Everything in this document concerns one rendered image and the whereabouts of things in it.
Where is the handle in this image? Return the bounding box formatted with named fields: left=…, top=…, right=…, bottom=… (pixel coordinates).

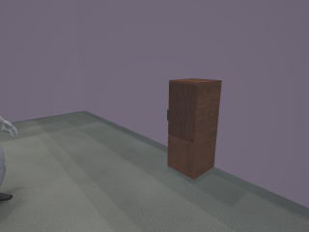
left=167, top=109, right=172, bottom=121

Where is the left robot hand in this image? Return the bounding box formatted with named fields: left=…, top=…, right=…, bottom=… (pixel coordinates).
left=0, top=120, right=18, bottom=137

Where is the cupboard door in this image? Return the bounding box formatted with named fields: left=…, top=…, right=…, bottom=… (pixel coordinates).
left=168, top=82, right=198, bottom=144

